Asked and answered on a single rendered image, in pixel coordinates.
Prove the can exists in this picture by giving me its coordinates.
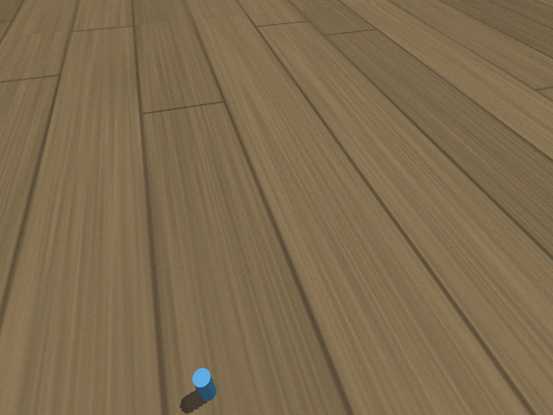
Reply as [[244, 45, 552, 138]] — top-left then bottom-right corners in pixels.
[[193, 368, 217, 401]]

